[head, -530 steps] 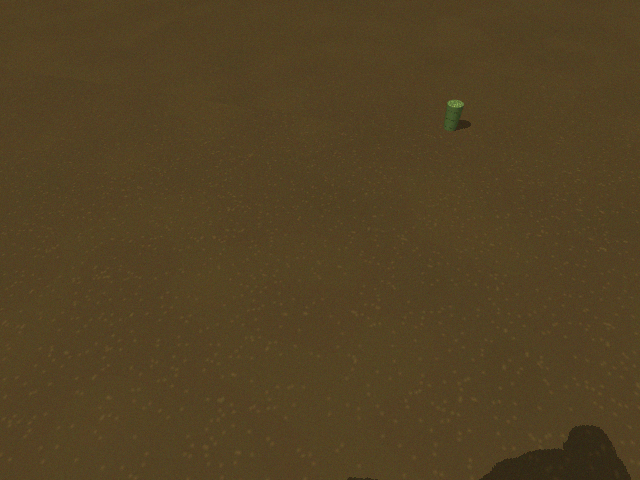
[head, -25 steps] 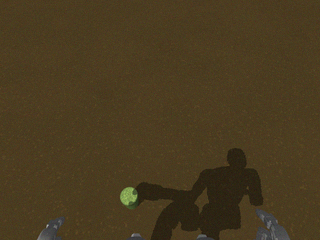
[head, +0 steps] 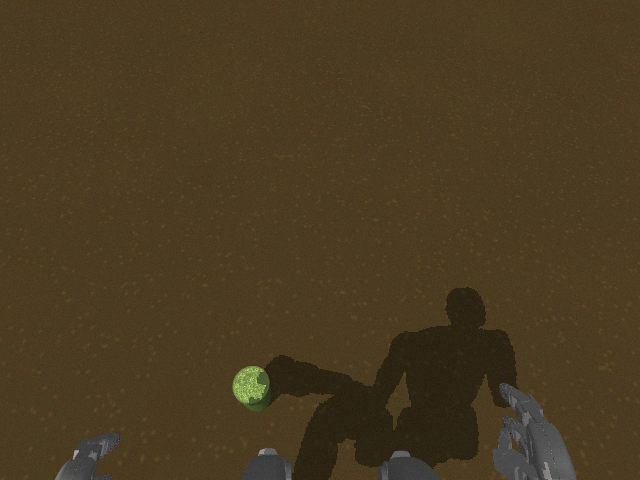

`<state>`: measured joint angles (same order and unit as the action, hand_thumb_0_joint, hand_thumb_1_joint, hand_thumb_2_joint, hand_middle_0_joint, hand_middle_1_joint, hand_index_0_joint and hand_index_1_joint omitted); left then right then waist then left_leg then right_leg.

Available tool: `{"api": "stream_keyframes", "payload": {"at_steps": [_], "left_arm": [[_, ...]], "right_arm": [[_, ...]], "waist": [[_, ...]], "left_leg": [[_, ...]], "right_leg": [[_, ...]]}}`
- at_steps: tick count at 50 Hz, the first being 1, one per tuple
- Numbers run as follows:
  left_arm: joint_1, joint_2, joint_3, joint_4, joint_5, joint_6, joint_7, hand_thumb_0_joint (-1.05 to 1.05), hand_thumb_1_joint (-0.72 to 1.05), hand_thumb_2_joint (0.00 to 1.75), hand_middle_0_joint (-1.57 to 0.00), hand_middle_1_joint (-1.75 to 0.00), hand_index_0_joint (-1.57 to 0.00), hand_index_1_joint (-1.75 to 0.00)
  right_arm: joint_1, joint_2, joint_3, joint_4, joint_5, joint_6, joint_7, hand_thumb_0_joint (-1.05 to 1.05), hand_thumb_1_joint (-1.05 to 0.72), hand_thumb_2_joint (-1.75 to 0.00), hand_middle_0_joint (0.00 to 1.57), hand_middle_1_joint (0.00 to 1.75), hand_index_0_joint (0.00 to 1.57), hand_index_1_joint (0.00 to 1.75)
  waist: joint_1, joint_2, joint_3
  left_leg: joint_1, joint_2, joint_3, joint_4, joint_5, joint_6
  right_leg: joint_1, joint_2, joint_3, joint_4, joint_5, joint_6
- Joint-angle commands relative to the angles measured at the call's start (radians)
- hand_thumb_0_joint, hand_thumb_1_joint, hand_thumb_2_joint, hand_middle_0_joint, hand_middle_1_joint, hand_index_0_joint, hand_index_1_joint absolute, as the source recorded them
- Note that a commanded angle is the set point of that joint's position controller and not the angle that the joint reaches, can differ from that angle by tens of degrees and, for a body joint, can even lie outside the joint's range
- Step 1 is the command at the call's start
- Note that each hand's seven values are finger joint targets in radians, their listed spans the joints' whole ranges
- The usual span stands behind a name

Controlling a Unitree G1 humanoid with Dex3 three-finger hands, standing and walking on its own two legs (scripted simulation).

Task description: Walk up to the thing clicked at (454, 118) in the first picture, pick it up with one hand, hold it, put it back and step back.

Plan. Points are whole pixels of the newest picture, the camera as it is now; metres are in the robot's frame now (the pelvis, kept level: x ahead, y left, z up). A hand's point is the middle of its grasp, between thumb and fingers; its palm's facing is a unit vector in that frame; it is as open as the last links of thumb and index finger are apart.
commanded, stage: go down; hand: left
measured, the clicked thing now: (254, 391) +0.38 +0.18 -0.62
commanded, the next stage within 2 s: none
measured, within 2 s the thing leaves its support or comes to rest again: neither
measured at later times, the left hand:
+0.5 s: hand (141, 422) +0.24 +0.29 -0.19, palm faces -0.08 -0.88 -0.46, open 16.3 cm
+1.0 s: hand (142, 400) +0.29 +0.32 -0.25, palm faces +0.00 -0.92 -0.38, open 16.1 cm
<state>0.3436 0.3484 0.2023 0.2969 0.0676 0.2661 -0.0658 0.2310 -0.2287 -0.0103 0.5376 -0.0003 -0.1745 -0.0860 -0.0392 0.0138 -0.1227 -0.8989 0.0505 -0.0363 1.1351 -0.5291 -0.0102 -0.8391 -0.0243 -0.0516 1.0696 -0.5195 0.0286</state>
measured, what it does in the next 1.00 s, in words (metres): lowers itself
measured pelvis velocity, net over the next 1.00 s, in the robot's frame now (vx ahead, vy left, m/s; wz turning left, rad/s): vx -0.07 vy -0.01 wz -0.05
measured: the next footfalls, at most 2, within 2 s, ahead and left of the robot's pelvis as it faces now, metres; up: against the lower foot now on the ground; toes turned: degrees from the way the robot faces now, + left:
none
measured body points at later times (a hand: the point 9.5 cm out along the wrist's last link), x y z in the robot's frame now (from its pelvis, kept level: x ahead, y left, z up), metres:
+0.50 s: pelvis -0.04 +0.00 -0.09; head +0.11 +0.02 +0.33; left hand +0.24 +0.34 -0.16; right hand +0.12 -0.28 -0.19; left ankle +0.01 +0.12 -0.66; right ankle +0.00 -0.14 -0.66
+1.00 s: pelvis -0.07 -0.01 -0.19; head +0.11 +0.02 +0.22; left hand +0.28 +0.37 -0.22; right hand +0.08 -0.28 -0.30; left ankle +0.01 +0.12 -0.66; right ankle +0.00 -0.14 -0.66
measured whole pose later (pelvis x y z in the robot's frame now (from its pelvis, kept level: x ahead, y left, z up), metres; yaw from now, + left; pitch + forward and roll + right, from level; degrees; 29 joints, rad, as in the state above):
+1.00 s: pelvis -0.07 -0.01 -0.19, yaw -3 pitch +32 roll -4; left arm -0.34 0.65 0.52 0.87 0.05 -0.36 -0.35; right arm 0.11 -0.30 0.02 0.64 -0.02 -0.11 -0.01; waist -0.06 -0.01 -0.16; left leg -1.78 0.05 -0.09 1.86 -0.65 -0.02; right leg -1.73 -0.02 -0.05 1.82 -0.65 0.01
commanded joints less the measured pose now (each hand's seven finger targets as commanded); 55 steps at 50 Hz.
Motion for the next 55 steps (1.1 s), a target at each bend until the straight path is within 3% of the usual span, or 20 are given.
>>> {"api": "stream_keyframes", "payload": {"at_steps": [1, 3, 6, 7, 8, 10, 11, 13, 16, 20, 23, 26, 31, 34, 35, 38, 44, 46, 52, 55], "left_arm": [[0.062, 0.191, 0.089, -0.163, 0.006, -0.041, 0.012, 0.00, -0.38, 0.68, -0.06, -0.69, -0.07, -0.67], [0.077, 0.197, 0.104, -0.156, 0.004, -0.042, 0.017, 0.00, -0.37, 0.52, -0.05, -0.53, -0.05, -0.51], [-0.030, 0.217, 0.098, -0.152, 0.012, -0.068, 0.017, 0.00, -0.36, 0.58, -0.07, -0.57, -0.08, -0.56], [-0.052, 0.226, 0.106, -0.105, 0.019, -0.082, 0.017, 0.00, -0.44, 0.66, -0.09, -0.65, -0.08, -0.64], [-0.116, 0.231, 0.096, -0.085, 0.033, -0.106, 0.018, 0.00, -0.37, 0.63, -0.07, -0.64, -0.08, -0.62], [-0.202, 0.262, 0.115, -0.024, 0.051, -0.158, 0.016, 0.00, -0.40, 0.49, -0.06, -0.48, -0.07, -0.46], [-0.236, 0.277, 0.123, -0.006, 0.054, -0.187, 0.013, 0.00, -0.44, 0.41, -0.07, -0.40, -0.07, -0.38], [-0.311, 0.301, 0.141, 0.060, 0.053, -0.252, -0.004, 0.00, -0.49, 0.44, -0.08, -0.47, -0.09, -0.46], [-0.379, 0.355, 0.155, 0.025, 0.075, -0.353, -0.041, 0.00, -0.61, 0.44, -0.10, -0.53, -0.11, -0.52], [-0.403, 0.352, 0.168, 0.150, 0.088, -0.407, -0.060, 0.00, -0.51, 0.28, -0.07, -0.34, -0.06, -0.33], [-0.356, 0.424, 0.273, 0.266, 0.061, -0.433, -0.069, 0.00, -0.47, 0.24, -0.06, -0.26, -0.06, -0.25], [-0.378, 0.458, 0.307, 0.261, 0.035, -0.464, -0.102, 0.00, -0.43, 0.23, -0.05, -0.24, -0.06, -0.23], [-0.568, 0.495, 0.338, 0.226, -0.020, -0.559, -0.167, 0.00, -0.35, 0.24, -0.04, -0.23, -0.04, -0.22], [-0.681, 0.504, 0.314, 0.257, -0.022, -0.616, -0.207, 0.00, -0.37, 0.24, -0.03, -0.24, -0.04, -0.23], [-0.704, 0.522, 0.328, 0.280, -0.022, -0.629, -0.216, 0.00, -0.37, 0.27, -0.02, -0.26, -0.03, -0.25], [-0.777, 0.576, 0.350, 0.316, -0.022, -0.667, -0.239, 0.00, -0.35, 0.28, -0.02, -0.27, -0.03, -0.25], [-0.785, 0.655, 0.422, 0.384, -0.039, -0.685, -0.259, 0.00, -0.31, 0.29, 0.00, -0.26, -0.02, -0.24], [-0.775, 0.641, 0.420, 0.430, -0.044, -0.680, -0.266, 0.00, -0.31, 0.28, -0.01, -0.25, -0.02, -0.22], [-0.829, 0.671, 0.434, 0.433, -0.058, -0.693, -0.308, 0.00, -0.32, 0.26, -0.01, -0.23, -0.02, -0.21], [-0.870, 0.669, 0.430, 0.432, -0.074, -0.713, -0.330, 0.00, -0.33, 0.26, 0.00, -0.23, -0.02, -0.21]], "right_arm": [[0.000, -0.150, -0.070, -0.142, 0.000, -0.053, -0.015, 0.00, -0.92, -0.89, 0.20, 0.30, 0.20, 0.30], [0.008, -0.149, -0.070, -0.134, -0.001, -0.055, -0.015, 0.00, -0.87, -0.89, 0.20, 0.30, 0.20, 0.30], [-0.004, -0.155, -0.069, -0.134, -0.002, -0.063, -0.015, 0.00, -0.93, -0.90, 0.20, 0.30, 0.20, 0.30], [0.006, -0.158, -0.069, -0.114, -0.005, -0.066, -0.015, 0.00, -1.01, -0.94, 0.20, 0.30, 0.20, 0.30], [-0.011, -0.158, -0.067, -0.118, -0.006, -0.072, -0.015, 0.00, -0.94, -0.90, 0.20, 0.30, 0.20, 0.30], [-0.015, -0.159, -0.069, -0.103, -0.011, -0.083, -0.014, 0.00, -0.91, -0.90, 0.20, 0.30, 0.20, 0.30], [-0.010, -0.161, -0.071, -0.093, -0.013, -0.088, -0.012, 0.00, -0.90, -0.89, 0.20, 0.30, 0.20, 0.30], [-0.017, -0.173, -0.076, -0.073, -0.013, -0.096, -0.004, 0.00, -0.92, -0.90, 0.20, 0.30, 0.20, 0.30], [-0.011, -0.195, -0.090, -0.061, -0.016, -0.104, 0.008, 0.00, -0.91, -0.90, 0.20, 0.30, 0.20, 0.30], [-0.014, -0.208, -0.091, -0.035, -0.012, -0.073, 0.022, 0.00, -0.88, -0.89, 0.20, 0.30, 0.20, 0.30], [-0.022, -0.215, -0.084, -0.040, -0.003, -0.044, 0.038, 0.00, -0.89, -0.89, 0.20, 0.30, 0.20, 0.30], [-0.023, -0.225, -0.088, -0.039, -0.003, -0.014, 0.052, 0.00, -0.88, -0.89, 0.20, 0.30, 0.20, 0.30], [-0.023, -0.228, -0.091, -0.016, -0.004, 0.003, 0.059, 0.00, -0.88, -0.89, 0.20, 0.30, 0.20, 0.30], [-0.025, -0.243, -0.092, 0.002, -0.009, 0.004, 0.061, 0.00, -0.87, -0.89, 0.20, 0.30, 0.20, 0.30], [-0.019, -0.249, -0.092, 0.009, -0.010, 0.005, 0.061, 0.00, -0.86, -0.89, 0.20, 0.30, 0.20, 0.30], [-0.020, -0.260, -0.084, 0.012, -0.015, 0.009, 0.060, 0.00, -0.85, -0.89, 0.20, 0.30, 0.20, 0.30], [-0.022, -0.266, -0.057, 0.013, -0.019, 0.028, 0.059, 0.00, -0.84, -0.88, 0.20, 0.30, 0.20, 0.30], [-0.034, -0.261, -0.050, 0.017, -0.018, 0.032, 0.062, 0.00, -0.84, -0.88, 0.20, 0.30, 0.20, 0.30], [-0.025, -0.268, -0.040, 0.030, -0.020, 0.040, 0.062, 0.00, -0.85, -0.89, 0.20, 0.30, 0.20, 0.30], [-0.024, -0.273, -0.040, 0.037, -0.023, 0.037, 0.061, 0.00, -0.85, -0.89, 0.20, 0.30, 0.20, 0.30]], "waist": [[0.011, 0.084, -0.232], [0.016, 0.078, -0.235], [-0.019, 0.076, -0.224], [-0.021, 0.069, -0.199], [-0.031, 0.061, -0.182], [-0.031, 0.046, -0.162], [-0.029, 0.053, -0.181], [-0.028, 0.063, -0.202], [-0.006, 0.132, -0.354], [0.007, 0.124, -0.407], [0.057, 0.106, -0.440], [0.064, 0.092, -0.510], [0.019, 0.073, -0.544], [-0.011, 0.108, -0.524], [-0.006, 0.114, -0.540], [-0.005, 0.141, -0.535], [0.032, 0.132, -0.582], [0.027, 0.123, -0.550], [0.017, 0.140, -0.571], [-0.002, 0.129, -0.550]], "left_leg": [[0.189, -0.029, 0.009, -0.145, 0.328, 0.014], [0.170, -0.030, 0.005, -0.140, 0.320, 0.015], [0.144, -0.024, 0.000, -0.111, 0.322, 0.015], [0.118, -0.023, 0.002, -0.094, 0.301, 0.016], [0.073, -0.026, 0.002, -0.068, 0.262, 0.020], [0.003, -0.030, 0.012, -0.027, 0.168, 0.027], [-0.014, -0.033, 0.020, -0.005, 0.149, 0.029], [-0.067, -0.031, 0.018, 0.035, 0.113, 0.028], [-0.043, -0.025, -0.007, 0.073, 0.117, 0.018], [-0.092, -0.023, -0.026, 0.131, 0.142, 0.010], [-0.171, -0.023, -0.033, 0.183, 0.165, 0.018], [-0.187, -0.024, -0.028, 0.246, 0.253, 0.025], [-0.297, -0.029, -0.010, 0.346, 0.213, 0.040], [-0.314, -0.020, -0.029, 0.373, 0.134, 0.036], [-0.297, -0.016, -0.036, 0.381, 0.138, 0.034], [-0.342, -0.012, -0.055, 0.375, -0.010, 0.028], [-0.411, -0.020, -0.041, 0.419, -0.046, 0.031], [-0.460, -0.022, -0.034, 0.441, -0.069, 0.035], [-0.502, -0.023, -0.022, 0.515, 0.035, 0.036], [-0.525, -0.017, -0.030, 0.532, 0.006, 0.035]], "right_leg": [[0.087, 0.039, -0.003, -0.102, 0.265, -0.045], [0.089, 0.038, -0.005, -0.096, 0.260, -0.046], [0.043, 0.040, -0.004, -0.070, 0.262, -0.044], [0.014, 0.040, -0.003, -0.053, 0.244, -0.043], [-0.027, 0.038, 0.001, -0.038, 0.219, -0.043], [-0.090, 0.034, 0.010, -0.009, 0.145, -0.042], [-0.102, 0.030, 0.020, 0.003, 0.134, -0.042], [-0.177, 0.029, 0.025, 0.062, 0.096, -0.044], [-0.240, 0.026, 0.024, 0.163, 0.092, -0.052], [-0.326, 0.026, 0.017, 0.236, 0.102, -0.059], [-0.359, 0.027, 0.013, 0.289, 0.114, -0.062], [-0.364, 0.030, 0.013, 0.339, 0.172, -0.064], [-0.411, 0.026, 0.026, 0.386, 0.165, -0.056], [-0.529, 0.025, 0.021, 0.433, 0.097, -0.061], [-0.554, 0.025, 0.018, 0.446, 0.097, -0.061], [-0.617, 0.025, 0.013, 0.475, -0.006, -0.061], [-0.609, 0.028, 0.013, 0.501, -0.039, -0.061], [-0.628, 0.029, 0.014, 0.509, -0.062, -0.061], [-0.659, 0.031, 0.010, 0.567, 0.012, -0.067], [-0.692, 0.035, 0.003, 0.586, -0.004, -0.065]]}}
